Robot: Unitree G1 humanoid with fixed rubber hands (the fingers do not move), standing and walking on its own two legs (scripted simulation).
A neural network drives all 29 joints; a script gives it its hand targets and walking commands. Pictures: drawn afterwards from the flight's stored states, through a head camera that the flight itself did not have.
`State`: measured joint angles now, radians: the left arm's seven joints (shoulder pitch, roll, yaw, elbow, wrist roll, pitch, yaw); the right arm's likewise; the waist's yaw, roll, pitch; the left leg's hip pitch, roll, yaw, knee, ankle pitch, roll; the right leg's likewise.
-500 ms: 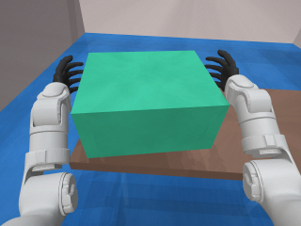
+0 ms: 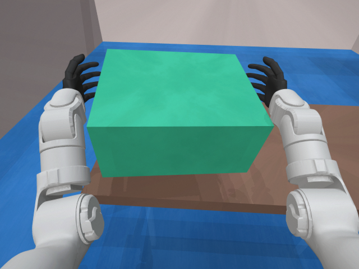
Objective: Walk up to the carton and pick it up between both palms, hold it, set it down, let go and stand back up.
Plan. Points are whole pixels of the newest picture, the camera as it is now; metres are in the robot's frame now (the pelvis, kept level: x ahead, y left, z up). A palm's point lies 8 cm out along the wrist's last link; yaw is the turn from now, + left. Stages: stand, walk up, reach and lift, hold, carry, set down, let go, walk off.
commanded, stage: set down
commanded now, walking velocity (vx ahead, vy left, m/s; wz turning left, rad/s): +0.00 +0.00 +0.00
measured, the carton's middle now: (175, 109) +0.41 +0.01 +0.20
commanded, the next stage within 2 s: none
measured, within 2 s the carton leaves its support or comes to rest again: neither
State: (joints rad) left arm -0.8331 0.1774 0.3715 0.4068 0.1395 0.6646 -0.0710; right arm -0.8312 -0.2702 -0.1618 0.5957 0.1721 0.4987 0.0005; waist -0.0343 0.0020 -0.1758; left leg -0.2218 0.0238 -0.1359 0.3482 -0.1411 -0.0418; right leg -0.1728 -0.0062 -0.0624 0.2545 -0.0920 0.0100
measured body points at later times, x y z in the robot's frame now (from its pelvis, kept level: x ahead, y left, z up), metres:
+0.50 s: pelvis +0.03 +0.00 +0.00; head +0.00 +0.01 +0.45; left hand +0.42 +0.22 +0.20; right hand +0.44 -0.19 +0.22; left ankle +0.03 +0.15 -0.75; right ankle +0.03 -0.13 -0.75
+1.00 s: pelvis +0.02 +0.00 +0.00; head +0.01 +0.00 +0.45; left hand +0.43 +0.20 +0.18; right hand +0.44 -0.21 +0.20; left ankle +0.03 +0.15 -0.75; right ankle +0.03 -0.13 -0.75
